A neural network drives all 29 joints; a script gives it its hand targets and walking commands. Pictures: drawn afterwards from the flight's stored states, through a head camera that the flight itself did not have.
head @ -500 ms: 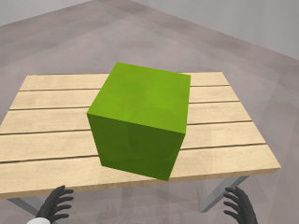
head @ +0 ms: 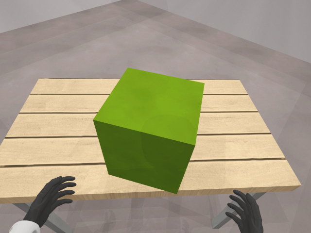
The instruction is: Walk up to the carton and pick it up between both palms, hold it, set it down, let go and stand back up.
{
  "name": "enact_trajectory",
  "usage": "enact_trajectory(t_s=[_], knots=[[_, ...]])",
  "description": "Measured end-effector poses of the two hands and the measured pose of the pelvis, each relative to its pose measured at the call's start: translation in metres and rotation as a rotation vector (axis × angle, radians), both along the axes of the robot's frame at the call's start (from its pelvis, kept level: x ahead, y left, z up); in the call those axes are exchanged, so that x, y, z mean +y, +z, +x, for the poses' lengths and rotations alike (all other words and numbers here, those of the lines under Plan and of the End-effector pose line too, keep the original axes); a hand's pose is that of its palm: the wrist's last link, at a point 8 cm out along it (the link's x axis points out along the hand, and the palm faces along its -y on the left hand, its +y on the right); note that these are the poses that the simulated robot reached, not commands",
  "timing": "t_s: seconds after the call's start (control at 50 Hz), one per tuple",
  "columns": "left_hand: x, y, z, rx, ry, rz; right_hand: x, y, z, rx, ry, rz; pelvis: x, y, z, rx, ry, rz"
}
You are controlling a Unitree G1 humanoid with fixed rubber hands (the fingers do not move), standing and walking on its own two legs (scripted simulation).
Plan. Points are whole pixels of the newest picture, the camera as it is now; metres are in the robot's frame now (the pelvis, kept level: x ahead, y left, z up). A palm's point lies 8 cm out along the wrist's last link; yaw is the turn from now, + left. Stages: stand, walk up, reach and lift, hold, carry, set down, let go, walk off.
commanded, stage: reach and lift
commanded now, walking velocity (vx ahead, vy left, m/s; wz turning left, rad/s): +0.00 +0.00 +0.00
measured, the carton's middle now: (152, 132) +0.37 +0.04 +0.05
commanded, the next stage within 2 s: none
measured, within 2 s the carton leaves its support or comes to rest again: neither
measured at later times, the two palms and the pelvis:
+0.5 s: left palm (46, 194) +0.19 +0.25 +0.05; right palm (242, 210) +0.18 -0.17 +0.05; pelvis +0.00 +0.01 +0.00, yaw +0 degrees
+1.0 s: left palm (62, 153) +0.26 +0.24 +0.09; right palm (250, 180) +0.23 -0.18 +0.09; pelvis +0.02 +0.00 +0.00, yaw +0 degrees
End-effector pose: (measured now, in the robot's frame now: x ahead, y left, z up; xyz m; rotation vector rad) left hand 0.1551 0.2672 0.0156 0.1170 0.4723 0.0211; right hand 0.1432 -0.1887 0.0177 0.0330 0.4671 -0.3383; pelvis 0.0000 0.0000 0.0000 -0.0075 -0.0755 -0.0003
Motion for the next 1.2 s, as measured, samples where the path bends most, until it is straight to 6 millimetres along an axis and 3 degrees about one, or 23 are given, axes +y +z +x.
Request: enact_trajectory(t_s=[0.2,0.36,0.64,0.82,1.0,1.2], knots=[[-0.004,0.006,-0.001,-0.044,-0.020,-0.047,0.014,0.020,-0.003,-0.037,-0.014,0.022,0.002,-0.001,-0.008,0.009,-0.006,-0.002],[-0.008,0.018,0.008,-0.099,-0.023,-0.077,0.022,0.027,0.018,-0.069,0.017,0.005,0.008,-0.001,-0.007,0.031,0.005,-0.006],[-0.014,0.049,0.059,-0.135,-0.069,-0.058,0.017,0.038,0.055,-0.107,0.047,0.030,0.011,0.000,0.013,0.025,0.000,0.003],[-0.020,0.056,0.085,-0.117,-0.085,-0.047,0.008,0.053,0.071,-0.132,0.060,0.018,0.005,0.001,0.022,0.024,-0.005,0.006],[-0.029,0.071,0.109,-0.151,-0.106,-0.040,0.005,0.069,0.089,-0.167,0.089,0.015,-0.002,0.002,0.022,0.032,-0.004,0.009],[-0.026,0.093,0.134,-0.164,-0.102,-0.023,0.000,0.081,0.106,-0.199,0.076,0.008,0.000,0.002,0.015,0.029,-0.006,0.010]])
